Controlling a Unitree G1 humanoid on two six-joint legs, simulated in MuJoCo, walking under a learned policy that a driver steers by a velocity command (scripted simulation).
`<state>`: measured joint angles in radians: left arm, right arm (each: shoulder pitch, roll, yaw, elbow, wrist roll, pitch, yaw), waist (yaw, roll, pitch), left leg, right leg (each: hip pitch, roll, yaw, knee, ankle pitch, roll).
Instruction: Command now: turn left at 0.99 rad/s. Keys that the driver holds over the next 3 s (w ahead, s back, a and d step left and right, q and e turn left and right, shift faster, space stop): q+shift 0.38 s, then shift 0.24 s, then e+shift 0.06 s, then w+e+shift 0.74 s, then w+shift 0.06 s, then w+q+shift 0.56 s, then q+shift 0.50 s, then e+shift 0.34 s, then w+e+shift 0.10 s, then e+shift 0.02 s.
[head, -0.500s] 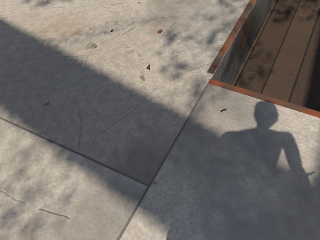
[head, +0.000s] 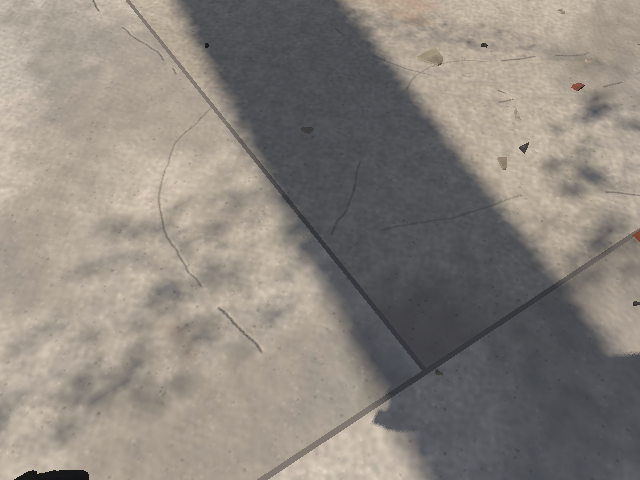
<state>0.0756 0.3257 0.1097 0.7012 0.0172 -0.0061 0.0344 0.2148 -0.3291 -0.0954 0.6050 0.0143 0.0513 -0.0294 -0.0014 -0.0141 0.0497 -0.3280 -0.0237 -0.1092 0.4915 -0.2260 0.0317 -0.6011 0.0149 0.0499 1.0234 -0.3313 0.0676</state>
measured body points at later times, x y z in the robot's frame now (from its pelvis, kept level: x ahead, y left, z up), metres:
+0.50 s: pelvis +0.02 -0.03 +0.00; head +0.07 -0.01 +0.45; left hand +0.03 +0.29 -0.10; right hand +0.30 -0.20 -0.09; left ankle -0.04 +0.11 -0.69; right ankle +0.08 -0.13 -0.74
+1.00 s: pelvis +0.09 +0.04 +0.00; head +0.09 +0.04 +0.45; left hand +0.09 +0.36 -0.10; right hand +0.24 -0.20 -0.11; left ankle -0.04 +0.11 -0.74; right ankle +0.25 -0.08 -0.65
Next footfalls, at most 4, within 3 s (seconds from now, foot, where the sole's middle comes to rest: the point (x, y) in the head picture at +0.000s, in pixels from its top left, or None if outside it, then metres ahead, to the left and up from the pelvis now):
0.20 right None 0.12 -0.12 -0.78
0.62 left None -0.01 0.13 -0.78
1.24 right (336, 471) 0.44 -0.05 -0.78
1.74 left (298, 262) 0.93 0.04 -0.78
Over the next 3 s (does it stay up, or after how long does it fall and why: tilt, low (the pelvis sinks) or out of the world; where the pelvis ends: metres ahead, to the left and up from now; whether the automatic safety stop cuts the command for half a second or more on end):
stays up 1.37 0.00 -0.02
